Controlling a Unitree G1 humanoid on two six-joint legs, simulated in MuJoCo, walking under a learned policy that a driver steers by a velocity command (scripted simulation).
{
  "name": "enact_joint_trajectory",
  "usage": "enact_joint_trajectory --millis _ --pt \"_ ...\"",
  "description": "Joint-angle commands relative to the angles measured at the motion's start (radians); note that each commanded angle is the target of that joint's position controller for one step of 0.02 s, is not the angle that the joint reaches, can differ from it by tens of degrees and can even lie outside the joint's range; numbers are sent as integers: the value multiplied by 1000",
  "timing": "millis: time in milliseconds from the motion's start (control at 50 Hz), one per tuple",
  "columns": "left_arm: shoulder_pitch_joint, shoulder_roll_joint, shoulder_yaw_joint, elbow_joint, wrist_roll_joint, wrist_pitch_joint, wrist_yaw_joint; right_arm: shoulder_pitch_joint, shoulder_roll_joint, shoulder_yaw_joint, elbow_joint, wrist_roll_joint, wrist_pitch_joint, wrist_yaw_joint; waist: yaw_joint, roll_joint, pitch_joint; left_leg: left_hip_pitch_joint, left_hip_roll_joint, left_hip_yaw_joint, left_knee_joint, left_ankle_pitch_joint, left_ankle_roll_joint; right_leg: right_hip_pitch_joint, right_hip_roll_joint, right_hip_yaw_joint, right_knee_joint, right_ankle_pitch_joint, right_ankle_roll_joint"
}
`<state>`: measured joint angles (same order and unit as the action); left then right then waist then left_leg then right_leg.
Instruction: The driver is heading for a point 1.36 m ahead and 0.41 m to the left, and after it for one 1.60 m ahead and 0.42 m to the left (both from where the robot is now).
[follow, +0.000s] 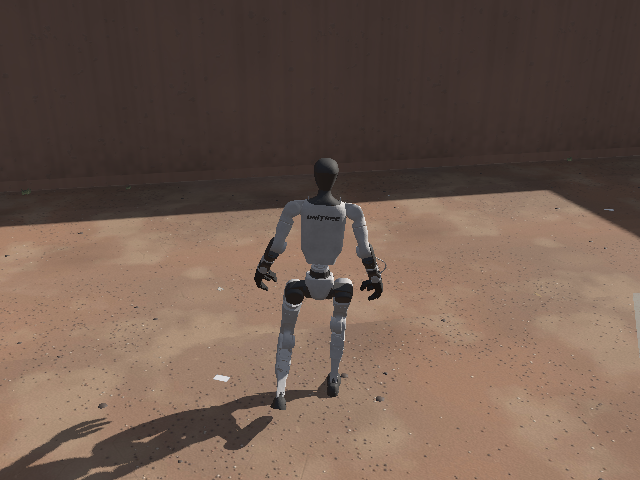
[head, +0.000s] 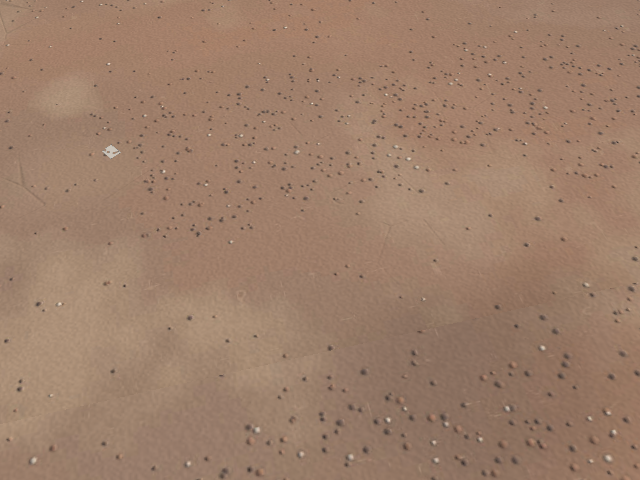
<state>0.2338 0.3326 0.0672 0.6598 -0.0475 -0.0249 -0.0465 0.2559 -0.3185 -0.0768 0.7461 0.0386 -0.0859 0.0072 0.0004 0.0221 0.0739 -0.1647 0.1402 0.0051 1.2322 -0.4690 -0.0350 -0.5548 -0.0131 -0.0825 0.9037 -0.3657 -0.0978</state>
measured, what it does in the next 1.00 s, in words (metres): goes down, turning left: left foot, then right foot 0.12 m lower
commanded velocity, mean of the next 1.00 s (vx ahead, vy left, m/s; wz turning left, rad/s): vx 0.98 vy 0.00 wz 0.65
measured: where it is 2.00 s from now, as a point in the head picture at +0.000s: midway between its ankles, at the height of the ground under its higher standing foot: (154, 153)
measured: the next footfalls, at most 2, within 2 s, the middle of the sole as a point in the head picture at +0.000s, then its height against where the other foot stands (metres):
left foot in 0.42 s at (346, 422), level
right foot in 0.88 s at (394, 281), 0.12 m lower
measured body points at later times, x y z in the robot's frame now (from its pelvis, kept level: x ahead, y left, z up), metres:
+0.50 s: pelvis +0.41 -0.02 +0.00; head +0.43 -0.04 +0.45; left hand +0.50 +0.26 -0.08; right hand +0.52 -0.29 -0.12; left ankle +0.51 +0.02 -0.69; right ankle +0.25 -0.16 -0.53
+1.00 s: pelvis +0.85 -0.03 -0.09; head +0.85 -0.04 +0.36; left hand +0.75 +0.25 -0.18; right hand +1.08 -0.19 -0.21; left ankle +0.67 -0.01 -0.57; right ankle +0.93 -0.13 -0.81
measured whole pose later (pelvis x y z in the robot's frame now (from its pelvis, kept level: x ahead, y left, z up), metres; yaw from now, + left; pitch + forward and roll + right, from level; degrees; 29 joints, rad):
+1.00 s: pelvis +0.85 -0.03 -0.09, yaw +43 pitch +0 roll -3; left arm 0.29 0.28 0.08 0.75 0.00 -0.11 -0.03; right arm 0.37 -0.27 -0.05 0.73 0.07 -0.02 -0.04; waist -0.02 0.06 -0.05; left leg -0.56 -0.06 -0.15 1.88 -0.51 0.04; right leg -0.29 0.05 0.02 0.63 -0.34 0.01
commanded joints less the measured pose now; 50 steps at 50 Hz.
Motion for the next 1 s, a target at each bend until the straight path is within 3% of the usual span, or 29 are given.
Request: enact_joint_trajectory --millis 20,40,60,140,220,320,380,400,420,440,460,480,500,540,580,620,640,680,720,780,820,840,880,900,920,940,960,980,1000 --pt "250 172 43 7 30 -55 -3 -117 -84 10 -151 23 -75 -22 93 -65 -159 -689 -25 -90 241 116 83 631 -313 761 -671 -340 -183" --pt "160 116 23 -5 48 -62 0 -80 -72 10 -131 5 -62 -21 42 -63 -121 -631 19 -102 191 208 98 501 -274 637 -629 -277 -154" --pt "107 76 7 -22 68 -67 3 -25 -69 9 -102 13 -39 -9 11 -104 -95 -574 45 -111 182 279 104 398 -247 544 -629 -224 -130" --pt "137 41 -1 16 65 -103 22 -47 -36 13 -69 22 27 7 23 -51 14 -631 3 -163 28 441 92 348 -174 207 -707 133 -24" --pt "170 28 -9 47 69 -116 58 -161 -29 19 -93 12 10 31 46 -54 65 -597 -97 -36 -305 678 78 400 -88 -53 -797 489 93" --pt "206 116 5 84 72 -100 109 -194 -27 11 -103 15 -28 86 29 -64 36 -450 -209 134 -628 781 117 596 -109 -153 -740 1031 188" --pt "119 187 38 56 77 -55 150 86 -119 -39 -58 34 9 75 -144 -207 -115 -82 -303 233 -494 557 136 578 -152 -158 -360 1678 187" --pt "9 197 42 20 89 -52 153 359 -198 -76 8 35 35 57 -292 -184 -179 187 -275 138 -438 468 189 420 -162 -129 -46 1682 180" --pt "-166 157 33 -7 61 -61 127 618 -179 -65 89 27 58 30 -425 25 -159 335 -141 -24 -573 569 283 241 -34 -130 538 916 181" --pt "-204 -121 -41 -71 61 -98 71 579 -53 -7 137 -39 48 37 -270 372 -56 373 -186 -126 -534 481 304 -139 156 13 976 -264 148" --pt "4 -179 -74 -141 11 -131 47 323 -45 11 23 -61 15 43 -48 362 -173 386 -21 -650 -685 75 475 -377 139 232 1056 -305 113" --pt "-30 -53 -66 -169 6 -161 24 261 -21 5 -50 -48 11 41 -67 98 -190 306 63 -870 -946 -227 494 -369 107 280 886 -157 49" --pt "-49 3 -51 -174 11 -167 16 174 -53 -4 -77 -44 -1 39 20 -143 -88 99 72 -887 -1042 -314 438 -287 55 274 671 -31 6" --pt "-18 42 -42 -141 47 -129 44 -3 -114 -16 -143 -46 -23 26 106 -193 10 -243 -15 -782 -1041 -152 429 -117 -9 287 436 31 57" --pt "-51 87 -30 -146 67 -103 76 -38 -82 -5 -148 -33 -24 4 101 -166 32 -409 -109 -589 -1015 56 396 19 -49 253 171 44 121" --pt "-145 7 -55 -189 94 -98 77 32 -107 -20 -104 -2 -9 -20 31 -71 -35 -442 -181 -444 -972 185 376 175 -20 182 -19 170 147" --pt "-103 -1 -49 -163 84 -104 74 10 -92 -18 -113 -14 -2 -28 20 -53 -95 -463 -203 -399 -888 288 350 269 -4 178 25 394 158" --pt "-152 32 -26 -174 59 -118 58 111 -66 -21 -86 4 12 -41 -50 14 -124 -237 -199 -441 -735 215 319 101 -4 273 -71 535 148" --pt "-309 0 -34 -224 58 -123 39 167 -24 -15 -61 17 47 -55 -119 19 -46 -148 -222 -455 -661 45 283 5 7 285 -357 570 141" --pt "-303 2 -9 -210 10 -124 17 141 -26 -20 -57 4 77 -70 -119 120 -55 -110 -204 -516 -585 -20 247 143 -20 323 -518 627 149" --pt "-223 37 18 -159 2 -121 14 140 -27 -17 -63 -7 84 -76 -108 123 -69 -5 -192 -547 -461 -7 230 187 -84 353 -610 660 131" --pt "-152 59 37 -125 1 -122 14 141 -27 -14 -63 -7 84 -72 -81 86 -92 29 -213 -537 -351 8 213 261 -107 340 -656 700 127" --pt "123 103 72 -32 1 -130 9 131 7 8 -56 -24 77 -41 72 -19 -195 -176 -256 -404 2 -92 140 678 -129 253 -512 604 157" --pt "324 113 67 1 36 -129 7 155 104 43 -62 -31 56 -13 150 -143 -311 -567 -281 -386 388 -348 118 1068 -169 304 -171 453 169" --pt "387 176 70 12 62 -119 -2 304 169 62 -77 9 31 -18 92 -566 -313 -882 -312 -327 825 -384 84 1118 -297 554 -172 540 115" --pt "369 309 111 60 39 -105 -9 318 111 62 -159 84 1 -38 34 -694 -352 -1082 -226 -215 910 -164 58 1116 -522 1014 -499 32 -55" --pt "320 124 70 55 37 -83 11 70 11 43 -149 56 15 -59 112 -187 -145 -1096 -140 -131 792 4 68 908 -426 924 -676 -407 -46" --pt "226 88 46 66 50 -86 26 -40 -33 30 -192 48 24 -61 96 -127 -13 -1074 -111 -107 784 102 72 725 -414 839 -687 -312 -52" --pt "173 26 22 89 53 -98 37 -60 -14 32 -194 19 41 -54 74 -27 45 -1005 -45 -148 747 172 81 579 -385 729 -657 -106 -23"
